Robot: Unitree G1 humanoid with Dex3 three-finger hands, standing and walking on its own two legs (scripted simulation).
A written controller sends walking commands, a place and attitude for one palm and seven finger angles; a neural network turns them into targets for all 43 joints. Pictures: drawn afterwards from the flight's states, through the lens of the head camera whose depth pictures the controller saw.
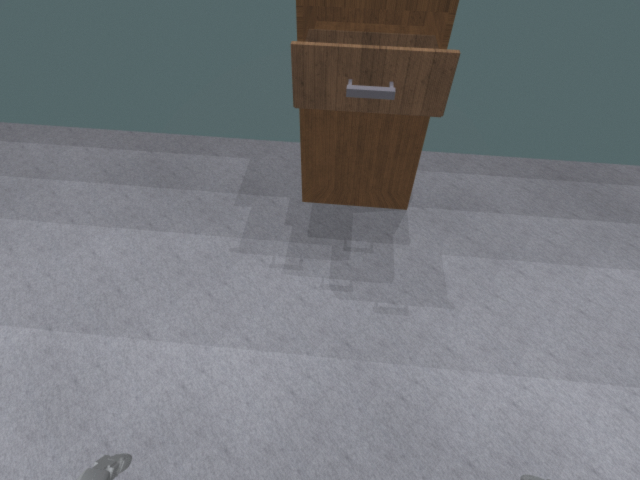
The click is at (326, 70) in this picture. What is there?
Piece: drawer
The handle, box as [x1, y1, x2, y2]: [346, 79, 395, 99]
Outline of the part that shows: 346,96 387,99 394,98 395,90 392,82 390,81 388,87 352,85 351,79 349,79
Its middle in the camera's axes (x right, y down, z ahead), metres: +0.13 -0.41 +1.04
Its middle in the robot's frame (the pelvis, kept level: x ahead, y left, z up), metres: +1.06 -0.08 -0.03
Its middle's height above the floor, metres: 0.74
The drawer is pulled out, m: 0.28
